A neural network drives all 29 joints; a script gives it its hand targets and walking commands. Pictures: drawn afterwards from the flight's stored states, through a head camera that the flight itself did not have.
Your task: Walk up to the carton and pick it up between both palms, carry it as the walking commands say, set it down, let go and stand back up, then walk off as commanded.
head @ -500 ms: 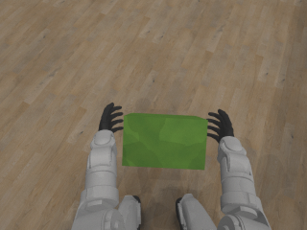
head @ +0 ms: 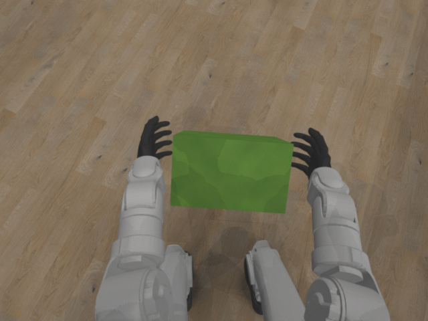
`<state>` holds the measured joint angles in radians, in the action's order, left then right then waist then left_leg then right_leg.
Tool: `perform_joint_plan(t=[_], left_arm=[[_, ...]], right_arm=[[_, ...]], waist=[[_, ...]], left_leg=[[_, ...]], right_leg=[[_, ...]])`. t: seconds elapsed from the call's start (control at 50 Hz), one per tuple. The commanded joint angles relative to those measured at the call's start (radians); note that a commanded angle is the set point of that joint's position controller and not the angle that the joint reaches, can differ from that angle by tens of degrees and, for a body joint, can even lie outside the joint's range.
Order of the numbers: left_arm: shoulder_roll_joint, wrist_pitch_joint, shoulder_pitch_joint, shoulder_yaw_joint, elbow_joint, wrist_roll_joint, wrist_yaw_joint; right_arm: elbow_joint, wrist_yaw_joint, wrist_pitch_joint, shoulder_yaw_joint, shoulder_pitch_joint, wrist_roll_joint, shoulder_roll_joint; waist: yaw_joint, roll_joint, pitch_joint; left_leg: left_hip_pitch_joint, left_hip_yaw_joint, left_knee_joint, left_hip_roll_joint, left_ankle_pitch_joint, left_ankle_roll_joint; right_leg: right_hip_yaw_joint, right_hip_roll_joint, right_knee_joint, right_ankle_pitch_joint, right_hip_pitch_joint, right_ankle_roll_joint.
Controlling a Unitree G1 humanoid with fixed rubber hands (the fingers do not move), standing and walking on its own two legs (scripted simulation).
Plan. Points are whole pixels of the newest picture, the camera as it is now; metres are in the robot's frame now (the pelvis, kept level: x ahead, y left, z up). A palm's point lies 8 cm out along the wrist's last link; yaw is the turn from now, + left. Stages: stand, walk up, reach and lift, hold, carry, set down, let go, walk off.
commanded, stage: set down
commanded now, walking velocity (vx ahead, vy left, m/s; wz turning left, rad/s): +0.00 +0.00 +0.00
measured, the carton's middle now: (228, 167) +0.42 -0.04 -0.18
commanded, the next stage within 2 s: none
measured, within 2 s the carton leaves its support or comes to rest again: neither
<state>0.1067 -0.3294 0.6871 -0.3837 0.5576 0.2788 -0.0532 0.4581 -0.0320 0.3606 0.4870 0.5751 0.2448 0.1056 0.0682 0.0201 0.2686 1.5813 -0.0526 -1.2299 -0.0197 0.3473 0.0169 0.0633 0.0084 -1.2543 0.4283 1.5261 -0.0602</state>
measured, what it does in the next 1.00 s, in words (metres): lowers itself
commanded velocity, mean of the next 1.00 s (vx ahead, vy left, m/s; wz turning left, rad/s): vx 0.00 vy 0.00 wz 0.00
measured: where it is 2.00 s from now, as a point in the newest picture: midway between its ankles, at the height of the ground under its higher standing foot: (221, 293)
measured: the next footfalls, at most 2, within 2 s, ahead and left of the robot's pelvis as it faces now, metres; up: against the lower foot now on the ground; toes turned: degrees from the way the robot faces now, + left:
none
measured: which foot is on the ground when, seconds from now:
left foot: down 0.00-1.00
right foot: down 0.00-1.00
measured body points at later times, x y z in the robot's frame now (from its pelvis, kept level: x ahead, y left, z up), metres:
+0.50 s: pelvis -0.02 -0.01 -0.08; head +0.22 +0.00 +0.30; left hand +0.46 +0.12 -0.16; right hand +0.41 -0.21 -0.16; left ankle +0.09 +0.12 -0.59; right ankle +0.06 -0.15 -0.59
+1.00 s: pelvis -0.04 -0.01 -0.15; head +0.25 +0.00 +0.20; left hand +0.48 +0.12 -0.26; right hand +0.43 -0.21 -0.25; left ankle +0.09 +0.12 -0.59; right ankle +0.06 -0.15 -0.59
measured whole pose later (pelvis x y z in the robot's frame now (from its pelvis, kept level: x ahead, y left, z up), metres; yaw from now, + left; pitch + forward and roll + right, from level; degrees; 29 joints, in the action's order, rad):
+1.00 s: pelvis -0.04 -0.01 -0.15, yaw -1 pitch +51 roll -3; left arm -0.05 -0.30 1.04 -0.36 0.74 0.19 -0.10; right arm 0.59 0.04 0.33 0.49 0.91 0.16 0.00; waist 0.06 0.02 0.23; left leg 2.21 -0.08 -1.72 -0.04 0.40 0.04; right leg 0.06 0.04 -1.76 0.50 2.15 -0.07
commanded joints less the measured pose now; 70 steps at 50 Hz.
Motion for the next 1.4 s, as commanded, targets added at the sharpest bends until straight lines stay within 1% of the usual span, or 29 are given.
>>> perform_joint_plan(t=[0.0,0.14,0.24,0.36,0.44,0.78,0.98,1.22,1.38], left_arm=[[0.976,0.006,0.465,0.580,0.117,-0.162,0.289],[0.950,0.011,0.512,0.556,0.145,-0.162,0.285],[0.930,0.012,0.564,0.532,0.174,-0.160,0.285],[0.909,0.013,0.641,0.509,0.208,-0.167,0.283],[0.900,0.015,0.682,0.496,0.222,-0.170,0.280],[0.880,0.026,0.814,0.513,0.207,-0.210,0.248],[0.831,0.041,0.874,0.505,0.222,-0.226,0.236],[0.774,0.073,0.941,0.522,0.222,-0.263,0.228],[0.725,0.096,0.998,0.532,0.229,-0.288,0.220]], right_arm=[[-0.006,-0.284,-0.044,-0.632,0.648,-0.189,0.841],[-0.004,-0.260,-0.052,-0.640,0.708,-0.207,0.831],[0.016,-0.247,-0.056,-0.624,0.763,-0.207,0.822],[0.043,-0.234,-0.056,-0.594,0.836,-0.206,0.812],[0.060,-0.231,-0.056,-0.579,0.879,-0.209,0.808],[0.066,-0.234,-0.067,-0.563,0.998,-0.234,0.760],[0.089,-0.224,-0.079,-0.556,1.053,-0.249,0.732],[0.089,-0.197,-0.109,-0.580,1.117,-0.283,0.697],[0.105,-0.179,-0.128,-0.586,1.169,-0.305,0.667]], waist=[[0.019,0.036,0.810],[0.008,0.022,0.858],[0.008,0.017,0.861],[0.012,0.019,0.859],[0.009,0.027,0.876],[0.019,0.073,0.988],[0.018,0.066,0.981],[0.017,0.057,0.986],[0.016,0.054,0.963]], left_leg=[[-0.588,0.064,0.050,-0.135,-0.203,0.005],[-0.488,0.085,-0.029,-0.140,-0.184,0.004],[-0.412,0.096,-0.077,-0.141,-0.143,0.003],[-0.327,0.110,-0.130,-0.142,-0.084,0.001],[-0.289,0.114,-0.167,-0.142,-0.067,0.000],[-0.211,0.118,-0.307,-0.138,-0.085,0.010],[-0.108,0.133,-0.387,-0.133,-0.068,0.010],[-0.011,0.145,-0.496,-0.124,-0.082,0.011],[0.037,0.147,-0.560,-0.116,-0.068,0.008]], right_leg=[[-0.108,0.148,0.094,-0.229,-0.240,0.028],[-0.117,0.151,0.029,-0.219,-0.183,0.018],[-0.123,0.151,-0.011,-0.185,-0.133,0.017],[-0.133,0.149,-0.057,-0.133,-0.077,0.015],[-0.141,0.150,-0.096,-0.115,-0.029,0.015],[-0.183,0.152,-0.265,-0.114,0.173,0.015],[-0.192,0.147,-0.341,-0.106,0.224,0.012],[-0.189,0.138,-0.435,-0.134,0.240,0.010],[-0.186,0.130,-0.493,-0.126,0.257,0.012]])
